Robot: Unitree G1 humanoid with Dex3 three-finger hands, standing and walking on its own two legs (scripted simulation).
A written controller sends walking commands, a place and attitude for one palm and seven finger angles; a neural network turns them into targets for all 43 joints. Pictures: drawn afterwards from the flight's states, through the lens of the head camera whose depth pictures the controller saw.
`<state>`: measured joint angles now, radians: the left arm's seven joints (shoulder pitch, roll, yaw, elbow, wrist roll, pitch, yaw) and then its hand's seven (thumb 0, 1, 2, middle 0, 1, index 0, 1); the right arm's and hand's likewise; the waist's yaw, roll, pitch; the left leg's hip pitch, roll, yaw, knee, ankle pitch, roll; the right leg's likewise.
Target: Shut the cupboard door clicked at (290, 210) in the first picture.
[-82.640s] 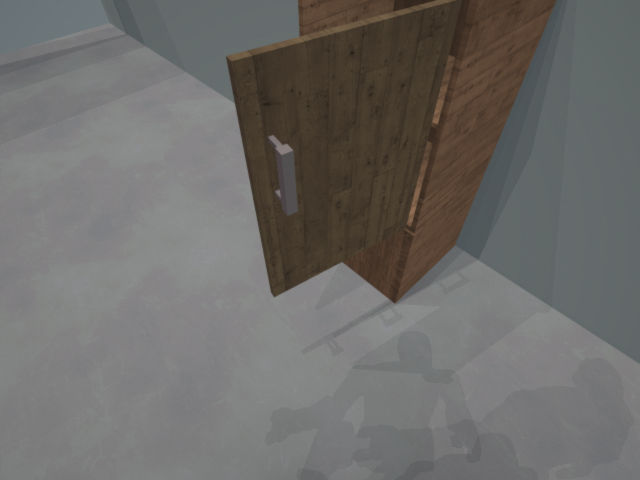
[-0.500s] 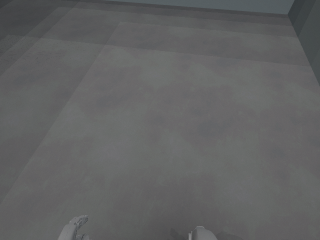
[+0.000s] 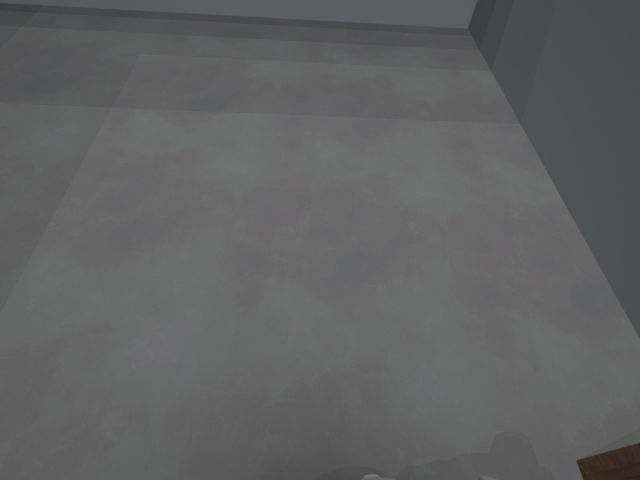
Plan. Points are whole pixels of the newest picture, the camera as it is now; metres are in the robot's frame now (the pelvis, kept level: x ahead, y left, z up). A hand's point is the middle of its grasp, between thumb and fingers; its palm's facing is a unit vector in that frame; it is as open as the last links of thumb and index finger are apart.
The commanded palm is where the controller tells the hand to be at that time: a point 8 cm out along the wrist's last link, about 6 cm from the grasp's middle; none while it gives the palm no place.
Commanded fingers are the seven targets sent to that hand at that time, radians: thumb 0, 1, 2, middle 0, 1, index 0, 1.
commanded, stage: turn to face it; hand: left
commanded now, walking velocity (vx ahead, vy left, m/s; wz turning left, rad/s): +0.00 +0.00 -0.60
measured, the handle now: out of the picture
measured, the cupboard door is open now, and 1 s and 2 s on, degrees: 4 4 4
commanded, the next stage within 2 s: none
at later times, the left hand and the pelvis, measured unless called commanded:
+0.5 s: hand (226, 454) +0.17 +0.14 -0.15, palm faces -0.30 -0.92 -0.27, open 7.4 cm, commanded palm none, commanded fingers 0.00 0.90 0.90 -0.20 -0.30 -0.20 -0.30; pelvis +0.00 -0.02 +0.00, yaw -18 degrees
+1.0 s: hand (275, 411) +0.23 +0.08 -0.15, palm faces -0.57 -0.78 -0.26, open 7.4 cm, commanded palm none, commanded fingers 0.00 0.90 0.90 -0.20 -0.30 -0.20 -0.30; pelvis +0.01 -0.02 -0.01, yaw -36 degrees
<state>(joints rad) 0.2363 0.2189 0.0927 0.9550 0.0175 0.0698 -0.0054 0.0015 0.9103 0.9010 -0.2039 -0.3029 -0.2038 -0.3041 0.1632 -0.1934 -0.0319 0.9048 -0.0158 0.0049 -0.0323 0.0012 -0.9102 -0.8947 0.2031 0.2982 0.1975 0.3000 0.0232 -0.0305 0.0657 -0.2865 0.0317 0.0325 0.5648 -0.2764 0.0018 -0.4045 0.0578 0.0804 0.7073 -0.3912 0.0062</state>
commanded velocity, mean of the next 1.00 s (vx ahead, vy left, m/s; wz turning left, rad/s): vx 0.00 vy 0.00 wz -0.60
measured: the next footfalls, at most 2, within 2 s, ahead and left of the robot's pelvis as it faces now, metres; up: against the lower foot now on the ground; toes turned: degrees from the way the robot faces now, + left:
right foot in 0.32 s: +0.01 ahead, -0.15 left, +0.00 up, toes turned -18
left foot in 0.64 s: +0.12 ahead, +0.09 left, +0.00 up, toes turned -20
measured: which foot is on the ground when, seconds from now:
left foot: down 0.00-0.32, up 0.34-0.62, down 0.64-0.96, up 0.98-1.00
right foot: up 0.00-0.30, down 0.32-0.64, up 0.66-0.96, down 0.98-1.00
